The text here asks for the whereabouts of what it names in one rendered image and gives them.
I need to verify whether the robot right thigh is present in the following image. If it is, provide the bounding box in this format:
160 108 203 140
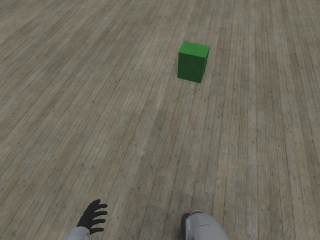
185 213 229 240

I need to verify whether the carton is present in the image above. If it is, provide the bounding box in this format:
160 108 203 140
177 41 210 83

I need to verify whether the robot left hand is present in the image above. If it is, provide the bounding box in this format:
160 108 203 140
76 199 108 235

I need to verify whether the left robot forearm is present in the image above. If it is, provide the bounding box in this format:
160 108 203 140
63 226 90 240

